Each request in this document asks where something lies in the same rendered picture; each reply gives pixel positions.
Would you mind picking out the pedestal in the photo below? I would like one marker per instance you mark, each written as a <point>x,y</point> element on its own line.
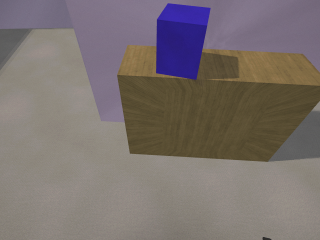
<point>243,105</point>

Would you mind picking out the carton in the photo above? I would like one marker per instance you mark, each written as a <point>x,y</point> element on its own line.
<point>180,36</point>

